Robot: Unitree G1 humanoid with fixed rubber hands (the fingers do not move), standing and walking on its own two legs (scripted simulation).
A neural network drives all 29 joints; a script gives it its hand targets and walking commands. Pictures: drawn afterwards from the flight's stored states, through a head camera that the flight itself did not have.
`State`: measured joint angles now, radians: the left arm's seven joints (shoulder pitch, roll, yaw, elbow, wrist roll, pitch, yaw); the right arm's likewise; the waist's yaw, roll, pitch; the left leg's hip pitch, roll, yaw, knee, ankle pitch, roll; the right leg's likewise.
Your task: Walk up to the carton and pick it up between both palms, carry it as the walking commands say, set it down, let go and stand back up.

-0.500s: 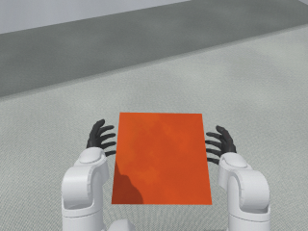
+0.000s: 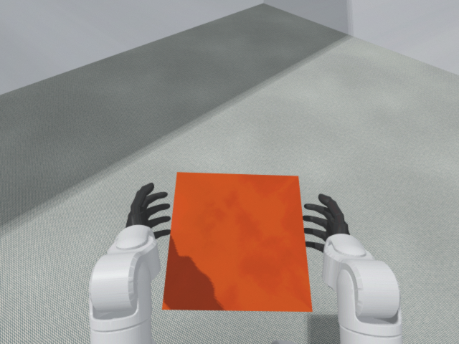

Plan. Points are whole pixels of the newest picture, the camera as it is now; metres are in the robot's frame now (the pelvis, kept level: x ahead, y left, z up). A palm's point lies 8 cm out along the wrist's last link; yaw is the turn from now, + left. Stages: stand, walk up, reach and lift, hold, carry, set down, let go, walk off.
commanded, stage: carry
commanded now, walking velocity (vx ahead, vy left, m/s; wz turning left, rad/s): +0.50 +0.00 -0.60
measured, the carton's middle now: (235, 244) +0.29 +0.01 -0.01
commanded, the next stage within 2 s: none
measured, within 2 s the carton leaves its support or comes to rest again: neither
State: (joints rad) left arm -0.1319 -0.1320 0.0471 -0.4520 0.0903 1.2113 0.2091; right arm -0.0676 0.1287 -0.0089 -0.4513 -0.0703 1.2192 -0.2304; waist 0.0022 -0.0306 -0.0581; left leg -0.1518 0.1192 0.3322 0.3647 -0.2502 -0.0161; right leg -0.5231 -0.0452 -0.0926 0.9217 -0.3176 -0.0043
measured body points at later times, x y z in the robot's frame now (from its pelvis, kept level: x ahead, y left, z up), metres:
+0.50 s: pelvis +0.35 -0.05 +0.00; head +0.37 -0.07 +0.45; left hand +0.66 +0.03 +0.09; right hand +0.58 -0.26 +0.07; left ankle +0.45 +0.11 -0.68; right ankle +0.28 -0.09 -0.75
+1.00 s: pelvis +0.70 -0.10 +0.00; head +0.72 -0.10 +0.45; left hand +1.02 -0.13 +0.09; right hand +0.84 -0.37 +0.08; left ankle +0.69 +0.03 -0.75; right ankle +0.71 -0.25 -0.70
